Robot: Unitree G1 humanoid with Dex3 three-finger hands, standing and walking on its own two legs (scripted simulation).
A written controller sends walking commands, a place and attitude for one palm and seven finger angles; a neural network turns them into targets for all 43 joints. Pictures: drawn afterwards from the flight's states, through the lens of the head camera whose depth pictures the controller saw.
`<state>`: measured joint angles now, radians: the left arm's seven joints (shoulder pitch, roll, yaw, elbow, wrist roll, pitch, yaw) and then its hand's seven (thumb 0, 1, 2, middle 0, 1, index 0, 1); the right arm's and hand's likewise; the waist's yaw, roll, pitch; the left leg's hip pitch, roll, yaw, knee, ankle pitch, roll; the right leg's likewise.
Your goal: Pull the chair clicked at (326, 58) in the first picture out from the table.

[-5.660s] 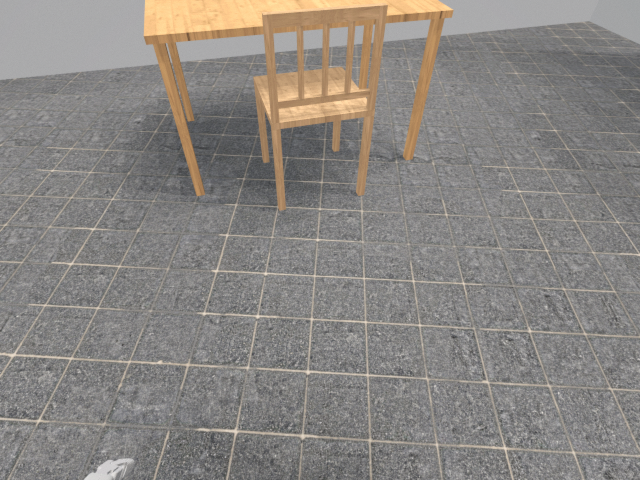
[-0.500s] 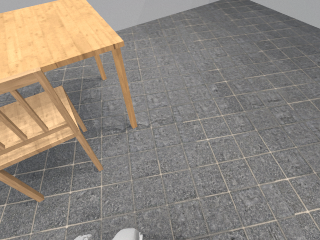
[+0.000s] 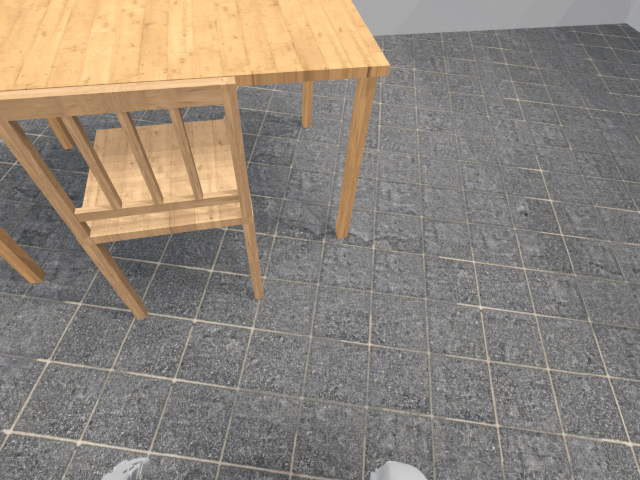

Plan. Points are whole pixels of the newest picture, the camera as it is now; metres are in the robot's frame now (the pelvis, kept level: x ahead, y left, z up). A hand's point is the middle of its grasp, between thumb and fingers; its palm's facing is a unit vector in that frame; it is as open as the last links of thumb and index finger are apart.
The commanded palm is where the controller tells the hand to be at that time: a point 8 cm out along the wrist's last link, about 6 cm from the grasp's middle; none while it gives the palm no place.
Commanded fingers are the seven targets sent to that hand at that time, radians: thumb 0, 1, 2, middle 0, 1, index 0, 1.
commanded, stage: turn to face it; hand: left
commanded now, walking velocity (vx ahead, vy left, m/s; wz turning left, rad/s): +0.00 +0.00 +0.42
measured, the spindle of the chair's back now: (142, 160) +0.69 +0.41 -0.11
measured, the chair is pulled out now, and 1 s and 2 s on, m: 0.00 0.00 0.00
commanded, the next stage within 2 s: take the last steps up to it in 0.34 s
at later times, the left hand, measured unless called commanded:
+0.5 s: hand out of the picture +0.02 +0.15 -0.15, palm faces +0.22 -0.94 -0.27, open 7.4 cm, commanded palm none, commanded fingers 0.00 0.90 0.90 -0.20 -0.30 -0.20 -0.30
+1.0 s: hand out of the picture +0.04 +0.23 -0.18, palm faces +0.30 -0.94 -0.18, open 7.4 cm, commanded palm none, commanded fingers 0.00 0.90 0.90 -0.20 -0.30 -0.20 -0.30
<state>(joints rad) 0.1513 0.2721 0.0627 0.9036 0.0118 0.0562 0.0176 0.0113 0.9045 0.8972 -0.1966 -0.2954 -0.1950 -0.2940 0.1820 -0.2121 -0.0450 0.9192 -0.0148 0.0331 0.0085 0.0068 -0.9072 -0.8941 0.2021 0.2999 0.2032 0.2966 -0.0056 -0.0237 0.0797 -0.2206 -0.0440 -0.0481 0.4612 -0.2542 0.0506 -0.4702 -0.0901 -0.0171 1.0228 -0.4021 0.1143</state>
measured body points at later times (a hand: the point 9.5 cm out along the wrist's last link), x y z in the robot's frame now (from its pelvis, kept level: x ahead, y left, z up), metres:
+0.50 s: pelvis +0.00 -0.05 +0.00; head +0.03 -0.07 +0.45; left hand +0.01 +0.20 -0.13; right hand +0.10 -0.29 -0.16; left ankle -0.06 +0.11 -0.67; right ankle +0.00 -0.14 -0.74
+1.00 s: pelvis +0.07 +0.04 +0.00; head +0.07 +0.05 +0.45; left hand +0.03 +0.28 -0.16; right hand +0.09 -0.19 -0.15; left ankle -0.06 +0.08 -0.74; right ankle +0.17 -0.07 -0.67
